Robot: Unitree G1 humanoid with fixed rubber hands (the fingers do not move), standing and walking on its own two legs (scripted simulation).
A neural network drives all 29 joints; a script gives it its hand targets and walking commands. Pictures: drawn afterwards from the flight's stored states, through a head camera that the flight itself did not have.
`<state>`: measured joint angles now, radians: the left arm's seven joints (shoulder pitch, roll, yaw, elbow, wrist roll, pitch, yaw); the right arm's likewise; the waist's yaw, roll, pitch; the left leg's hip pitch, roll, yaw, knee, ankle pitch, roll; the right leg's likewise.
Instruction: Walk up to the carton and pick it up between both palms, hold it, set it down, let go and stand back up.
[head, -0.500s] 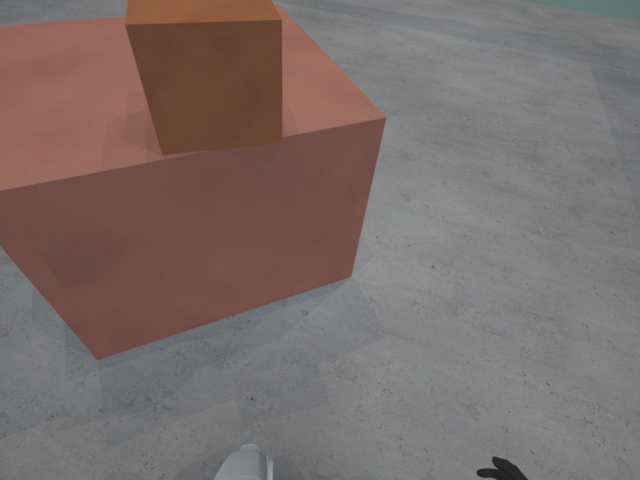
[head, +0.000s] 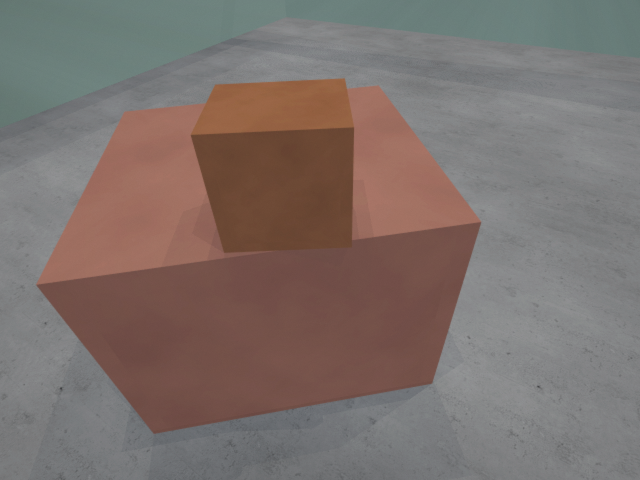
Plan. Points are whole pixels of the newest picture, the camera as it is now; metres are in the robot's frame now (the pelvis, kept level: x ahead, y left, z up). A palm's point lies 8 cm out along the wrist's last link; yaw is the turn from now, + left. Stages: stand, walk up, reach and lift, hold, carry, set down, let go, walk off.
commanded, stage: walk up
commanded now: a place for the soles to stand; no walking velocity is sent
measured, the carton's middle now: (283, 166) +0.67 +0.09 +0.07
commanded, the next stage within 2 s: none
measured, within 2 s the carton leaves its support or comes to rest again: neither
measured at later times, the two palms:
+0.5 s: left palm (107, 472) +0.20 +0.32 -0.13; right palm (423, 382) +0.31 -0.14 -0.11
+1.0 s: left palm (122, 401) +0.29 +0.33 -0.11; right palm (418, 367) +0.33 -0.14 -0.10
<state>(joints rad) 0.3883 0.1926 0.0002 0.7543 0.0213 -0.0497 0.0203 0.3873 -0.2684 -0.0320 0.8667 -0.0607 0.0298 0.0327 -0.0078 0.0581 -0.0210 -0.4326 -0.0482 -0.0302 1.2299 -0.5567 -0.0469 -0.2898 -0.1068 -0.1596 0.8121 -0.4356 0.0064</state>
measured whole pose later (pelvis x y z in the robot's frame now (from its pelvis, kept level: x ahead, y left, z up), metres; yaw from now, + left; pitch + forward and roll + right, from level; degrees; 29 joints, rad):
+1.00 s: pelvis +0.19 +0.08 +0.01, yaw +5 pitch -3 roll +1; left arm 0.14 0.21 0.03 0.78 0.01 0.04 0.00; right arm 0.12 -0.18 -0.01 0.82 -0.01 0.01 -0.03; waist 0.02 -0.03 0.12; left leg -0.27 -0.03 0.03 0.71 -0.39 0.03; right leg -0.37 -0.04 0.00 0.73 -0.31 0.01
